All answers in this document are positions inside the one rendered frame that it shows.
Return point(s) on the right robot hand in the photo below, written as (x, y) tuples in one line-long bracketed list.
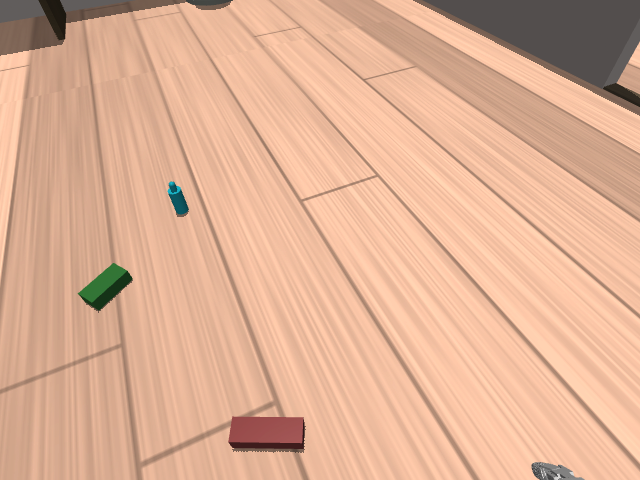
[(546, 471)]

